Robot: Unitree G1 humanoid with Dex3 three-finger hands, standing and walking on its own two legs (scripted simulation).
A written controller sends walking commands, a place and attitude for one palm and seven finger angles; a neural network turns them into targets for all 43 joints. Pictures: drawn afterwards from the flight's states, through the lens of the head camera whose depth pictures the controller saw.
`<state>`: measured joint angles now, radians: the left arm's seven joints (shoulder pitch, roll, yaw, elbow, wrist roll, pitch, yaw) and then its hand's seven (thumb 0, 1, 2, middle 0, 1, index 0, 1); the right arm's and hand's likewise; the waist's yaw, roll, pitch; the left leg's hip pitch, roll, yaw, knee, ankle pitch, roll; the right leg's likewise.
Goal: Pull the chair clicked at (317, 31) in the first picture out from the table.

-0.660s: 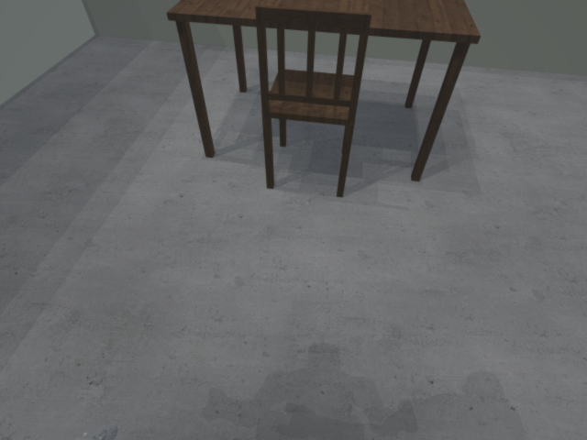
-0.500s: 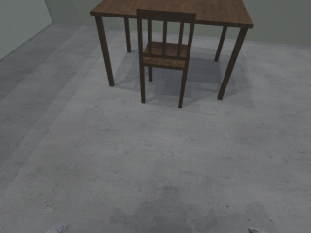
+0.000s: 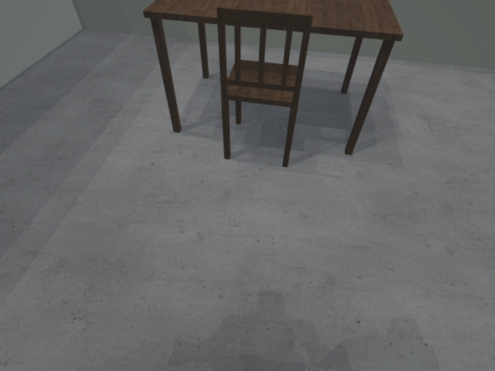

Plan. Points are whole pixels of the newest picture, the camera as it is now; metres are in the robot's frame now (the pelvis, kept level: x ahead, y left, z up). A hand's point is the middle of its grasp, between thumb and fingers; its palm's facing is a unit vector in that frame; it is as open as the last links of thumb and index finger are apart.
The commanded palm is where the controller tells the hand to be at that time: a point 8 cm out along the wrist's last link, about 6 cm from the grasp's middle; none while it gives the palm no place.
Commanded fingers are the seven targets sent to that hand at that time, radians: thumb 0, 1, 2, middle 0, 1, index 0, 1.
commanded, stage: stand and wait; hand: left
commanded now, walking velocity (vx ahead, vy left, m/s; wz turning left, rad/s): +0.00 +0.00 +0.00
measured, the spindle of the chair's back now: (261, 54) +1.36 +0.01 -0.12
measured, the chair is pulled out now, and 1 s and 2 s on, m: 0.00 0.00 0.00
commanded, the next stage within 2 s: look at it before walking up in 0.28 s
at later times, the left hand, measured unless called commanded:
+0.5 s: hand out of the picture +0.07 +0.24 -0.16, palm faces -0.03 -0.94 -0.33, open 7.4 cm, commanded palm none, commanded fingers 0.00 0.90 0.90 -0.20 -0.30 -0.20 -0.30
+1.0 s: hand out of the picture +0.07 +0.24 -0.15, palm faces -0.03 -0.94 -0.34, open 7.4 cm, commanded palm none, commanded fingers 0.00 0.90 0.90 -0.20 -0.30 -0.20 -0.30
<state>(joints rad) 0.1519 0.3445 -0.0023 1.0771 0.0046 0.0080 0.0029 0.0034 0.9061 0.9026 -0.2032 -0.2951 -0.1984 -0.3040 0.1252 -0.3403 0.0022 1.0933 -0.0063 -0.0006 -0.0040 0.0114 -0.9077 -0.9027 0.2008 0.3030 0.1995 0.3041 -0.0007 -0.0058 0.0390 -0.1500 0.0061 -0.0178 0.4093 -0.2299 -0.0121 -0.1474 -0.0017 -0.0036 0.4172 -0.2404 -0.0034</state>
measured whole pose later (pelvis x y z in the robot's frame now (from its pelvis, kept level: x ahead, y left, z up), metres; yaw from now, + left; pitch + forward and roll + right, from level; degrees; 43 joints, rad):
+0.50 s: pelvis -0.01 +0.00 +0.00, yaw +0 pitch -2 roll +0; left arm 0.13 0.33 -0.01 1.08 0.01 0.00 0.00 0.00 0.91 0.90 -0.20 -0.30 -0.20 -0.30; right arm 0.12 -0.33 0.01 1.11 0.00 -0.01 0.00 0.01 -0.91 -0.90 0.20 0.30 0.20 0.30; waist 0.00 0.00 0.03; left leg -0.14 0.01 -0.01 0.38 -0.21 -0.01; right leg -0.15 0.00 0.00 0.40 -0.22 0.00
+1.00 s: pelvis +0.00 +0.00 +0.00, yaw +0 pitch -2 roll +0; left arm 0.14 0.34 -0.01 1.09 0.01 0.00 0.00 0.00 0.91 0.90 -0.20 -0.30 -0.20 -0.30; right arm 0.11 -0.34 0.01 1.11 0.00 -0.01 0.00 0.01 -0.91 -0.90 0.20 0.30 0.20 0.30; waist 0.00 0.00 0.04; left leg -0.13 0.01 -0.02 0.36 -0.20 -0.02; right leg -0.13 0.00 0.00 0.38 -0.22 -0.01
